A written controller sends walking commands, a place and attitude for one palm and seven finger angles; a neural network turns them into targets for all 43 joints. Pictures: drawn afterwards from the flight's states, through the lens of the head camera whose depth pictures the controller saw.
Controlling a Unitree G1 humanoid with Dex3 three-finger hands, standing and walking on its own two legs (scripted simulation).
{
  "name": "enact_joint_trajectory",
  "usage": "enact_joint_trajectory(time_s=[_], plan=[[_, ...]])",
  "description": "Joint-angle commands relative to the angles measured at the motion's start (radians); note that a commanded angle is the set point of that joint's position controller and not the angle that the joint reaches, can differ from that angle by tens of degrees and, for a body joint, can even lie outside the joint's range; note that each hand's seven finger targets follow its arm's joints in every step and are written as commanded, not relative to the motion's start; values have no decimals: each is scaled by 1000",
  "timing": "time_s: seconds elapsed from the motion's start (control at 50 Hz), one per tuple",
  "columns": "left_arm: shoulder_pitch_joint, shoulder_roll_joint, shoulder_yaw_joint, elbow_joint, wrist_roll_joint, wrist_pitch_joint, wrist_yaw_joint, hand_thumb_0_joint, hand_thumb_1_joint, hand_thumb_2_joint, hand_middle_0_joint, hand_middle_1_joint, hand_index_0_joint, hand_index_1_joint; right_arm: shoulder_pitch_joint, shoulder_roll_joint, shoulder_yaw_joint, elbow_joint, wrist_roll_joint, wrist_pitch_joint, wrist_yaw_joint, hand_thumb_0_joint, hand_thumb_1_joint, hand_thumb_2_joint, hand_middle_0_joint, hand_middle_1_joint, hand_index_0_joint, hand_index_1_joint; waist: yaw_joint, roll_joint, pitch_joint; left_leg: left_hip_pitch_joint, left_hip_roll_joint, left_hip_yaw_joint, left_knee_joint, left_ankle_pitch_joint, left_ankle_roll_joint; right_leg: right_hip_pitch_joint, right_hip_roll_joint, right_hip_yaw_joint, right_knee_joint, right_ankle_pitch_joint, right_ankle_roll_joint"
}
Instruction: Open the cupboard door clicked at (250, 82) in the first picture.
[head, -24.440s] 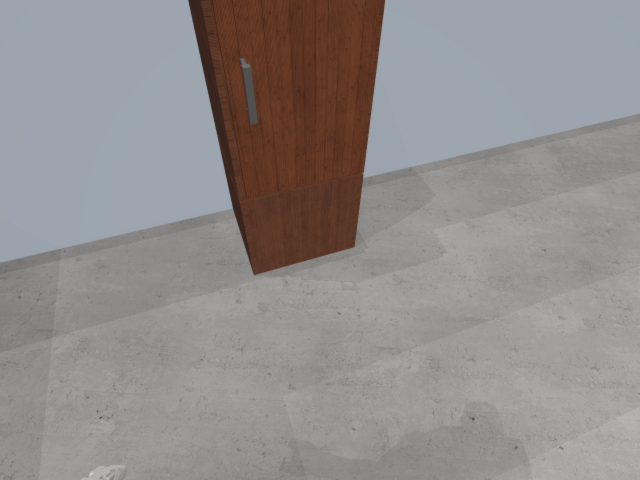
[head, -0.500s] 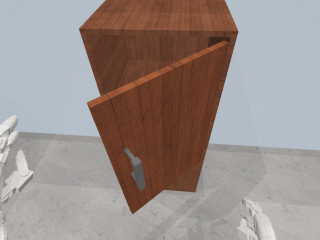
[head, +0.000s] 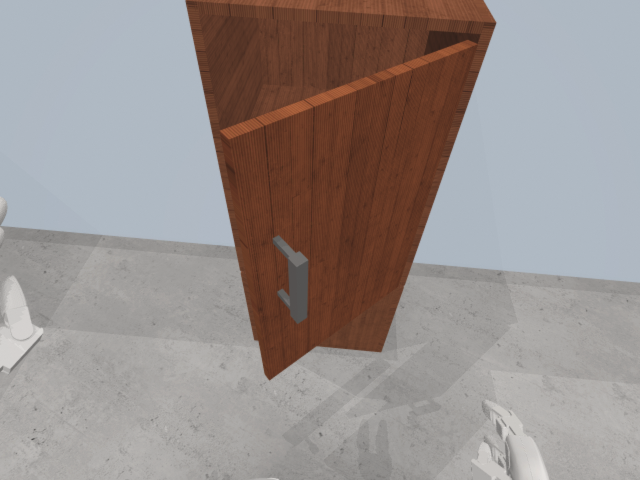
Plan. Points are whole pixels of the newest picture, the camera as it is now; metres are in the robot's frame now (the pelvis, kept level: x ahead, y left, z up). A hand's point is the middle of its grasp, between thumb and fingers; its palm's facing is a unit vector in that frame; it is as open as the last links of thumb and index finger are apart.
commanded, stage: step back with the hand held close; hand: left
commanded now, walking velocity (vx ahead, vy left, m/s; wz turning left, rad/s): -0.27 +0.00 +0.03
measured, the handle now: (290, 281) +0.37 +0.07 +0.02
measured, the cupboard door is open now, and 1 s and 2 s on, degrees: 44 44 44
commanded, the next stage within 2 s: stop stepping back and stand still in 0.52 s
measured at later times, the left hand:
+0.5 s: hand out of the picture +0.13 +0.27 +0.19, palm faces +0.46 -0.79 -0.41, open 7.4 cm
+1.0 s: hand out of the picture +0.06 +0.21 +0.17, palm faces +0.36 -0.83 -0.42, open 7.4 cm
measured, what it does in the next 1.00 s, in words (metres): walks backwards: right foot, then left foot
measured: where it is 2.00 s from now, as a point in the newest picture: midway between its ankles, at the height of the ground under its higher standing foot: outside the picture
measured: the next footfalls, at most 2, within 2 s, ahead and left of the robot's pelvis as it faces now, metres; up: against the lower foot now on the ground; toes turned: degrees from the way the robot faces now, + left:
right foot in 0.66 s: -0.21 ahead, -0.12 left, +0.00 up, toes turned -5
left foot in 0.84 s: -0.05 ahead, +0.07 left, +0.00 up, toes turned -4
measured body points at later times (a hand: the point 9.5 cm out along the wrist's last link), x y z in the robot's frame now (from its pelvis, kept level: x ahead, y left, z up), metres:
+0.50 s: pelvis -0.08 +0.00 +0.01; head -0.05 +0.04 +0.46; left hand +0.10 +0.31 +0.21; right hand +0.08 -0.22 -0.06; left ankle +0.04 +0.09 -0.72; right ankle -0.20 -0.14 -0.65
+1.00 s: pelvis -0.18 -0.03 +0.00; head -0.19 -0.02 +0.45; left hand +0.03 +0.26 +0.19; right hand -0.06 -0.30 -0.07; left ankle -0.09 +0.07 -0.72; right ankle -0.26 -0.12 -0.72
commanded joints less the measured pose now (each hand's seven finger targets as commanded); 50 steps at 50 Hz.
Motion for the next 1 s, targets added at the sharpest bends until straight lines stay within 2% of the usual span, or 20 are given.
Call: enact_joint_trajectory(time_s=[0.0,0.06,0.12,0.16,0.22,0.26,0.3,0.36,0.5,0.56,0.6,0.64,0.68,0.72,0.78,0.84,0.86,0.9,0.94,0.98], plan=[[-92,175,126,-210,8,-78,26,0,900,900,-200,-300,-200,-300,-106,-150,-64,-154,-4,-75,-8,0,-900,-900,200,300,200,300,-3,132,-76,-453,235,-255,-359,-543,70,416,12,52,159,9,7],[-92,175,130,-219,4,-83,23,0,900,900,-200,-300,-200,-300,-93,-142,-67,-150,-5,-80,-3,0,-900,-900,200,300,200,300,-10,45,-70,-400,157,-175,-218,-519,40,307,-40,155,36,-76,-24],[-119,196,112,-251,-14,-87,32,0,900,900,-200,-300,-200,-300,-74,-122,-64,-115,-11,-74,13,0,-900,-900,200,300,200,300,-25,-133,-50,-86,32,-87,127,-310,-45,-107,-229,376,-274,-293,-124],[-86,205,109,-251,-24,-91,45,0,900,900,-200,-300,-200,-300,-67,-102,-59,-84,-10,-61,26,0,-900,-900,200,300,200,300,-34,-179,-127,75,19,-67,259,-203,-63,-171,-299,342,-305,-182,-158],[-69,231,144,-270,-33,-88,46,0,900,900,-200,-300,-200,-300,-89,-114,-56,-97,-5,-47,17,0,-900,-900,200,300,200,300,-33,-53,-82,76,59,-110,-70,-222,-41,-170,-175,190,-174,-158,-72],[-26,226,192,-295,-20,-114,51,0,900,900,-200,-300,-200,-300,-125,-150,-68,-113,-13,-67,0,0,-900,-900,200,300,200,300,-13,376,-120,-288,351,-441,-438,-461,80,145,38,3,318,-152,14],[-49,232,199,-296,-22,-117,47,0,900,900,-200,-300,-200,-300,-100,-107,-85,-94,-16,-101,9,0,-900,-900,200,300,200,300,-21,214,-133,-277,417,-456,-486,-395,114,105,73,59,697,-272,8],[-23,172,133,-290,-45,-107,52,0,900,900,-200,-300,-200,-300,-119,-108,-84,-58,-20,-134,21,0,-900,-900,200,300,200,300,-9,120,-147,4,346,-312,-370,-128,87,-74,28,31,588,-300,15],[-62,178,82,-314,-64,-85,38,0,900,900,-200,-300,-200,-300,-107,-105,-56,-14,-30,-151,20,0,-900,-900,200,300,200,300,-7,273,-249,231,265,-193,-497,-109,-5,82,65,-93,120,-372,-11],[4,225,134,-315,-90,-96,23,0,900,900,-200,-300,-200,-300,-109,-90,-52,-24,-36,-130,32,0,-900,-900,200,300,200,300,10,274,-317,305,237,-135,-430,132,-51,179,58,-101,-178,-260,-41],[15,272,173,-322,-103,-110,3,0,900,900,-200,-300,-200,-300,-125,-93,-48,-40,-31,-101,37,0,-900,-900,200,300,200,300,16,167,-281,335,200,-62,-284,238,-77,155,-5,-49,-375,-82,-50],[67,345,243,-324,-101,-122,10,0,900,900,-200,-300,-200,-300,-133,-85,-33,-59,-27,-84,34,0,-900,-900,200,300,200,300,9,-9,-260,297,81,37,-28,14,-101,48,-195,56,-398,122,-88],[76,288,199,-271,-91,-92,12,0,900,900,-200,-300,-200,-300,-145,-91,-36,-76,-1,-86,23,0,-900,-900,200,300,200,300,14,-192,-194,95,25,-33,221,-77,-90,45,-265,132,-291,303,-120],[96,277,206,-229,-78,-60,17,0,900,900,-200,-300,-200,-300,-143,-72,-10,-87,3,-71,16,0,-900,-900,200,300,200,300,-4,-123,-158,-81,49,-33,196,-63,-72,205,-262,102,-181,571,-114],[-43,233,141,-133,-68,-47,31,0,900,900,-200,-300,-200,-300,-104,-108,-16,-51,4,-81,-2,0,-900,-900,200,300,200,300,-36,-55,-104,85,29,-2,-19,95,-52,173,-222,51,-118,606,-58],[-102,212,86,-70,-58,-42,29,0,900,900,-200,-300,-200,-300,-83,-145,-44,-55,17,-92,-11,0,-900,-900,200,300,200,300,-32,-13,-163,319,106,-81,-79,490,14,86,-95,-18,16,515,63],[-76,211,82,-96,-53,-41,30,0,900,900,-200,-300,-200,-300,-73,-136,-34,-64,12,-87,-7,0,-900,-900,200,300,200,300,-32,101,-185,323,144,-165,-102,583,57,61,-52,-39,79,336,69],[-82,208,69,-205,-53,-52,21,0,900,900,-200,-300,-200,-300,-94,-125,-39,-72,1,-110,6,0,-900,-900,200,300,200,300,-8,180,-161,188,223,-316,-261,376,74,95,-4,-25,104,-289,25],[-29,249,128,-252,-47,-56,27,0,900,900,-200,-300,-200,-300,-113,-127,-41,-73,-8,-129,7,0,-900,-900,200,300,200,300,4,198,-81,-37,206,-300,-410,-195,45,225,-5,-45,12,-310,-8],[46,239,146,-246,-45,-64,29,0,900,900,-200,-300,-200,-300,-122,-113,-33,-97,-10,-121,3,0,-900,-900,200,300,200,300,-2,202,-64,-161,128,-181,-374,-335,-21,328,-18,-60,-140,-215,-37]])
